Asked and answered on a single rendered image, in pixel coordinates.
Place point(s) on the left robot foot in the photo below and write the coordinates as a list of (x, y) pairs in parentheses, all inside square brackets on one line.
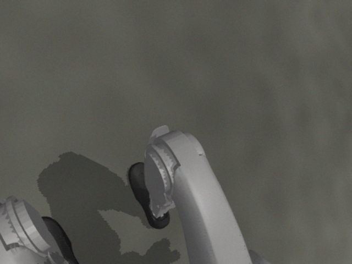
[(61, 239)]

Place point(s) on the right robot foot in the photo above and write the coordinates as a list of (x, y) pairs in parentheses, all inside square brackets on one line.
[(137, 183)]

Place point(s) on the right robot hand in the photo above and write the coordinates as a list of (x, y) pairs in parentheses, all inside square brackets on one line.
[(257, 258)]

